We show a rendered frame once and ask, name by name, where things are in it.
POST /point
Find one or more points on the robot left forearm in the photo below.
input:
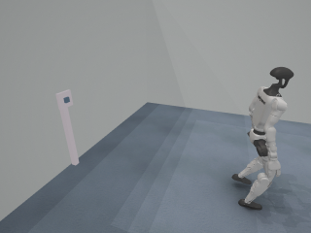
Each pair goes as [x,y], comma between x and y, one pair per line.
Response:
[251,116]

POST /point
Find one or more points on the robot right upper arm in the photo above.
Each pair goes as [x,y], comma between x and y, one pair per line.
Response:
[278,107]

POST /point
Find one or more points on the button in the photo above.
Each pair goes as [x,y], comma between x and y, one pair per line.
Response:
[66,99]

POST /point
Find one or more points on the robot right thigh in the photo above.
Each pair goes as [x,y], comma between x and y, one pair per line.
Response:
[263,153]

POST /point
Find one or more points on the panel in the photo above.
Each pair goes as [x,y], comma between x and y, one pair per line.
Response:
[66,121]

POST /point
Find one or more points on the robot right forearm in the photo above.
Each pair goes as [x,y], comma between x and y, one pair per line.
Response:
[271,144]

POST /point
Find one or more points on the robot left upper arm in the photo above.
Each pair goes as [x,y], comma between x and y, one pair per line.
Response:
[252,105]

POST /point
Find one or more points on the robot right hand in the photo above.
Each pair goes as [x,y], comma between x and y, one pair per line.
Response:
[273,165]

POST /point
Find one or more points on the robot right foot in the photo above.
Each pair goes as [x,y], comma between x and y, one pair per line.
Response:
[253,205]

